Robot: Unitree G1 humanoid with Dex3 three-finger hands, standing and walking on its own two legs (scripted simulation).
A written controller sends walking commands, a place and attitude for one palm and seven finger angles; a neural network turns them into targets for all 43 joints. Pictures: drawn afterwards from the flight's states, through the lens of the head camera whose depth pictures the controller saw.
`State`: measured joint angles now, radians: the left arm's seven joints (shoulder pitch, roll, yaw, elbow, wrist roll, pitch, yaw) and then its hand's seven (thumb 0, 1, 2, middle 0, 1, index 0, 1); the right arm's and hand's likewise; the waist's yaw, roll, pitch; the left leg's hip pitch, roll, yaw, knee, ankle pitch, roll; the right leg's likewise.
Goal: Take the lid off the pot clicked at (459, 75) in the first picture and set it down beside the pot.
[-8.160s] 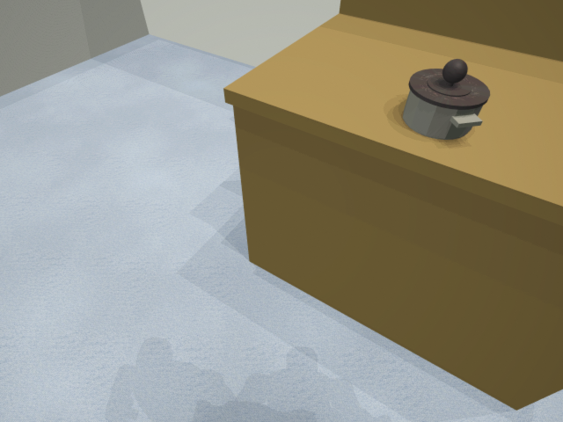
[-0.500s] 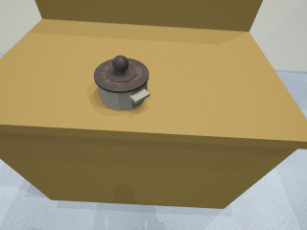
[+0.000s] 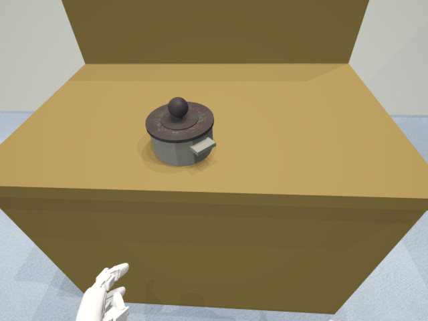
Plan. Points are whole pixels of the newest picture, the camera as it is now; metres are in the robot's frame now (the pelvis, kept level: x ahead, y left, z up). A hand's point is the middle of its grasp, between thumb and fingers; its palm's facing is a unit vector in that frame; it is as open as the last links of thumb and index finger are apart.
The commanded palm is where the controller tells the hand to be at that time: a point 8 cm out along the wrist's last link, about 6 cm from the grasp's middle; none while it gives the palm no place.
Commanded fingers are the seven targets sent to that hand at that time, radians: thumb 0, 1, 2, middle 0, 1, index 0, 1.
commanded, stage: lift the closed hand beside the body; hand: left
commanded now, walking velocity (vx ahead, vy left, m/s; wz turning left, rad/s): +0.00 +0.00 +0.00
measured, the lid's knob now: (178, 107) +0.52 +0.11 +0.17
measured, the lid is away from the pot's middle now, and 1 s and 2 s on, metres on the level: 0.00 0.00 0.00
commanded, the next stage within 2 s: raise the hand higher, near the body in 0.42 s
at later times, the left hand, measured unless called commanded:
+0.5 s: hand (96, 313) +0.12 +0.18 +0.08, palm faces +0.33 -0.86 -0.38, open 3.1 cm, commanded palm +0.07 +0.21 +0.12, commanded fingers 0.00 0.90 0.90 -1.30 -1.50 -1.30 -1.50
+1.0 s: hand (85, 266) +0.16 +0.18 +0.15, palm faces +0.36 -0.81 -0.46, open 3.1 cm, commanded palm +0.10 +0.22 +0.18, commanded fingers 0.00 0.90 0.90 -1.30 -1.50 -1.30 -1.50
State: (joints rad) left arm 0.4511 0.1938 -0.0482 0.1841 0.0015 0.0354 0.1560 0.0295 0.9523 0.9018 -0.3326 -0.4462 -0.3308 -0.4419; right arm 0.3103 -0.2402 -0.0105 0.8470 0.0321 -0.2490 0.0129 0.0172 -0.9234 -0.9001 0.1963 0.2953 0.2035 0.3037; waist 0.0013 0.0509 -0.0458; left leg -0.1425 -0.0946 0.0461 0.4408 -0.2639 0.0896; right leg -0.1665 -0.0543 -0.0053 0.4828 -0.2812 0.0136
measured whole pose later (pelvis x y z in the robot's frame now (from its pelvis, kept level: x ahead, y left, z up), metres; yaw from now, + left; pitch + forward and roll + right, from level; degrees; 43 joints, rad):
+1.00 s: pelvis +0.00 -0.05 +0.00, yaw +0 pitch -4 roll +0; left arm 0.66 0.33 0.28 -0.50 -0.03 -0.15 0.07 0.02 0.89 0.90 -1.31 -1.50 -1.30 -1.49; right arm 0.17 -0.22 -0.02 0.62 0.01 -0.21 -0.07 0.01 -0.90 -0.90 0.20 0.30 0.20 0.30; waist 0.09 0.07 0.01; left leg -0.10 0.00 0.02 0.44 -0.28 0.02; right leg -0.09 0.04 -0.03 0.41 -0.25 -0.03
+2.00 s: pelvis -0.03 -0.03 +0.00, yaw +2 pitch -1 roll +0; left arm 0.01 0.77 0.13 -0.35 0.70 0.13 -0.34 0.00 0.21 1.35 -1.14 -0.74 -1.14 -0.73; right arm 0.09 -0.29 0.05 0.55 0.06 0.05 0.00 0.01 -0.90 -0.90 0.20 0.30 0.20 0.30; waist 0.10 0.14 -0.01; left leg -0.22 -0.05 0.00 0.45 -0.21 0.05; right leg -0.21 -0.01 -0.05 0.46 -0.22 -0.01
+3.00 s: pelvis -0.05 -0.03 +0.00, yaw +2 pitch -1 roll +1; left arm -0.65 0.69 -0.11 0.09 0.77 0.18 -0.52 0.00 -0.38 1.71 -0.90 -0.08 -0.90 -0.08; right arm 0.11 -0.29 0.05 0.57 0.08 0.05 0.01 0.01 -0.90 -0.90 0.20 0.30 0.20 0.30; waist 0.05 0.12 0.00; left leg -0.25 -0.07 0.01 0.46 -0.19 0.06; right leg -0.27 -0.04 -0.05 0.51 -0.22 0.00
